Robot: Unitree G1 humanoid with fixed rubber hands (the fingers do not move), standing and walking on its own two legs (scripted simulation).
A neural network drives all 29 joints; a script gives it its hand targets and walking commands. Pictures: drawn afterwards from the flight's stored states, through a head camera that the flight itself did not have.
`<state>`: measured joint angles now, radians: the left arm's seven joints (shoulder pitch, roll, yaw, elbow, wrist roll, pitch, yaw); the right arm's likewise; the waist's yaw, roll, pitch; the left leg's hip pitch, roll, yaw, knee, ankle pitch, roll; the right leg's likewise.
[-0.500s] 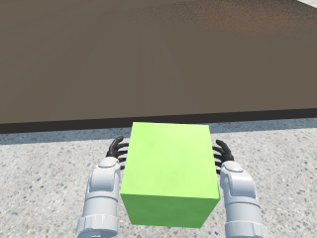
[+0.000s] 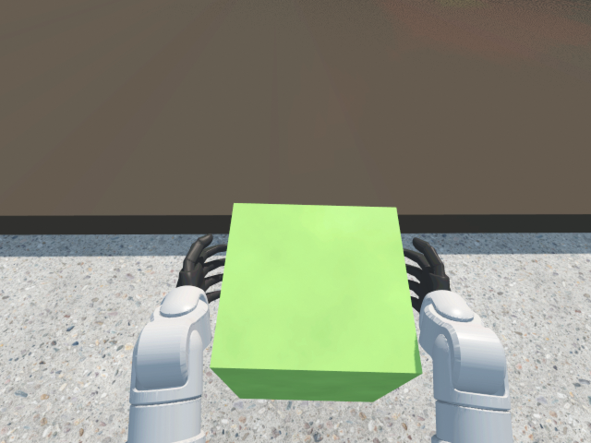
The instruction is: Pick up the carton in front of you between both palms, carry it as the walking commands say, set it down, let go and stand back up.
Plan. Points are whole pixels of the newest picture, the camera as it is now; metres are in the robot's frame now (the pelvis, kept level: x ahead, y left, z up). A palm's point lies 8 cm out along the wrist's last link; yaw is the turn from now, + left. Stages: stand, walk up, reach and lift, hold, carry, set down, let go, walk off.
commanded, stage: carry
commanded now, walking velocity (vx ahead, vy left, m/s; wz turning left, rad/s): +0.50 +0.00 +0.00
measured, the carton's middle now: (310, 312) +0.29 +0.00 +0.02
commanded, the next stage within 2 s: none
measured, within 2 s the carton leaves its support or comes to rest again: neither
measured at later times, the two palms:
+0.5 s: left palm (231, 193) +0.46 +0.13 +0.10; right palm (416, 187) +0.49 -0.17 +0.10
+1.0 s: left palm (251, 92) +0.80 +0.14 +0.10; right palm (386, 99) +0.78 -0.16 +0.11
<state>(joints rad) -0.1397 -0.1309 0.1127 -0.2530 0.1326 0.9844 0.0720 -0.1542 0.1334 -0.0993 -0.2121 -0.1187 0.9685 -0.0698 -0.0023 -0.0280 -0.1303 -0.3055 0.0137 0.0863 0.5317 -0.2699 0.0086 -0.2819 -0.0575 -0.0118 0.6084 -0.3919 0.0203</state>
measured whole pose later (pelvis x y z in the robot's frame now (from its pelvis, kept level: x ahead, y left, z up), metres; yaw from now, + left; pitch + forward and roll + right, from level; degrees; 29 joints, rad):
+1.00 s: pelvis +0.56 +0.01 +0.01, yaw -3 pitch +5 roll +0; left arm 0.10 -0.14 0.05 -0.60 0.00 1.12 0.15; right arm 0.07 0.13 -0.02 -0.57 0.01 1.12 -0.16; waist -0.05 -0.01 -0.10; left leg -0.14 0.05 0.26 0.33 -0.27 0.02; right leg -0.58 -0.11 -0.12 0.74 -0.22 -0.01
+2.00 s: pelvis +1.22 -0.08 +0.02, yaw +0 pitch +6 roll -1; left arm -0.50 -0.16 0.26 -0.25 0.01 1.06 0.21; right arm -0.46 0.13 -0.26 -0.30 0.03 1.07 -0.20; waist 0.04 -0.01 0.09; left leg -0.24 0.06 0.00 0.97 -0.31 0.02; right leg -0.89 -0.01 -0.19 1.16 -0.36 -0.15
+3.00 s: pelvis +1.90 -0.19 +0.14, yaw +2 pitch +9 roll +0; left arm -0.08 -0.13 0.09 -0.39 0.01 1.07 0.15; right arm -0.07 0.13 -0.09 -0.39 -0.02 1.06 -0.14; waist 0.05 -0.02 -0.03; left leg -0.54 0.01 0.08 0.82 -0.39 0.00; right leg -0.28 -0.06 -0.16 0.36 -0.23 0.00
